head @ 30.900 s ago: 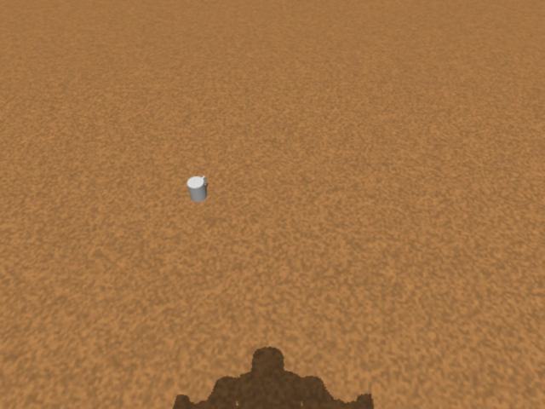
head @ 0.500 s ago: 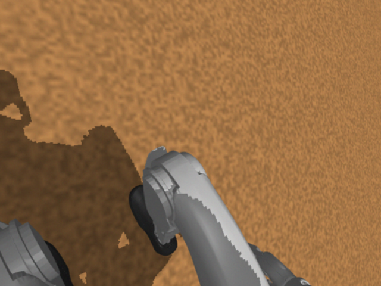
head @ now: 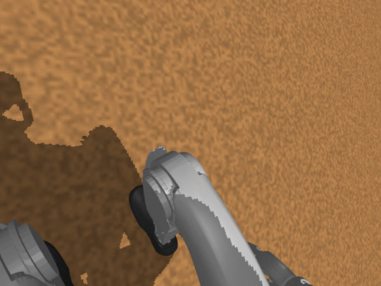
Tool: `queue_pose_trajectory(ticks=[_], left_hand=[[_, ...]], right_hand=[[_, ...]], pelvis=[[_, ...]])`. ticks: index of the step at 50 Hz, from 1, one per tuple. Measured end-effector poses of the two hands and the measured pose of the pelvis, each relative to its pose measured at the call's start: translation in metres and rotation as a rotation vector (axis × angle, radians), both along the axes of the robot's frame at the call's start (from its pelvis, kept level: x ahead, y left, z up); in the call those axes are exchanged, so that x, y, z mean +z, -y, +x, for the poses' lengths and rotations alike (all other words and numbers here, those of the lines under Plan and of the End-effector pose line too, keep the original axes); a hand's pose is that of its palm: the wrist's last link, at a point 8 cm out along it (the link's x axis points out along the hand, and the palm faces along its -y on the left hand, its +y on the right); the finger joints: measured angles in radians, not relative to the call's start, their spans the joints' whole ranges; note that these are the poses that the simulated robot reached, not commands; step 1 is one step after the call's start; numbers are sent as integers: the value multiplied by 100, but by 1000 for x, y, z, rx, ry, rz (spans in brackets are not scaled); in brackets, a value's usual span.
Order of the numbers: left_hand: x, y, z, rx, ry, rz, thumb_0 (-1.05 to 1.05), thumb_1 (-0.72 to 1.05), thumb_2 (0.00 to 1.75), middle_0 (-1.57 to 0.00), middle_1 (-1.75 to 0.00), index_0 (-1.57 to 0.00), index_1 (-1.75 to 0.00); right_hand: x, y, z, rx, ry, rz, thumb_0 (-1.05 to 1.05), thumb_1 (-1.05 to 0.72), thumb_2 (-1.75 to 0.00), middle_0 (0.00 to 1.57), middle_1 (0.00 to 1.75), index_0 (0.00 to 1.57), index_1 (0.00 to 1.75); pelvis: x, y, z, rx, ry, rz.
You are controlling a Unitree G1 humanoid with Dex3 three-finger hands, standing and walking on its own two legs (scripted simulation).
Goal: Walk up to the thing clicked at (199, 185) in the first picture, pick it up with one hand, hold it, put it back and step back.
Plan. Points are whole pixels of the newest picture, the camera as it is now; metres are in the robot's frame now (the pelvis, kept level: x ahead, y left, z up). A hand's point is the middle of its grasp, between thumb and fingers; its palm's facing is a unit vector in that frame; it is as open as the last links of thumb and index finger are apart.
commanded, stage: close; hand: left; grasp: from above
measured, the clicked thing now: out of the picture +0.53 +0.34 -0.28
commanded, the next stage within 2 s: settle in 0.04 s
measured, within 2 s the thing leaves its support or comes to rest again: leaves its support in 0.62 s
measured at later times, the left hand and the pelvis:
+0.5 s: hand out of the picture +0.49 +0.34 -0.24, palm faces -0.43 -0.15 -0.89, open 11.1 cm; pelvis +0.00 +0.00 +0.00, yaw +1 degrees
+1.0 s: hand out of the picture +0.49 +0.34 -0.16, palm faces -0.46 -0.13 -0.88, open 10.6 cm; pelvis +0.00 -0.01 +0.02, yaw +5 degrees
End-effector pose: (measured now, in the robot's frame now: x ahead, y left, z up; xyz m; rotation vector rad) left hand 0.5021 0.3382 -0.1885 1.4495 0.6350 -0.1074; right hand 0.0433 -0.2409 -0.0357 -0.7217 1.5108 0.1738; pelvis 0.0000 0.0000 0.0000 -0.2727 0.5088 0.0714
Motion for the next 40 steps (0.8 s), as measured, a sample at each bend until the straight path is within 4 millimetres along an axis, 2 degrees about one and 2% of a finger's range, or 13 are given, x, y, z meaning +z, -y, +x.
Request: queue_pose_trajectory(ticks=[9,19,23,28,32,40], left_hand=[[0,0,0,1,-2,2,-1,-31,82,-25,-98,-31,-89],[2,0,-1,-2,3,-7,0,-29,90,-30,-105,-34,-92],[5,-1,-2,-8,13,-9,0,-22,91,-37,-108,-37,-95],[12,-3,-5,-15,20,-6,0,-14,83,-43,-108,-41,-97],[26,-5,-6,-37,40,1,1,-10,75,-45,-105,-43,-96],[57,-9,-7,-32,32,11,2,-6,63,-49,-99,-48,-90]], right_hand=[[-2,2,1,2,-1,7,0,-90,-89,20,30,20,30],[-1,2,0,-10,-14,13,0,-93,-90,20,30,20,30],[-1,4,1,-19,-16,11,0,-93,-90,20,30,20,30],[-1,8,5,-39,-5,3,0,-93,-90,20,30,20,30],[-3,12,11,-68,6,2,0,-93,-90,20,30,20,30],[-11,21,34,-95,75,5,0,-93,-90,20,30,20,30]], pelvis=[[0,1,1,2,3,3],[1,2,2,2,-8,5],[1,3,3,4,-13,7],[1,3,4,7,-31,9],[2,3,7,10,-58,14],[4,3,7,28,-81,31]])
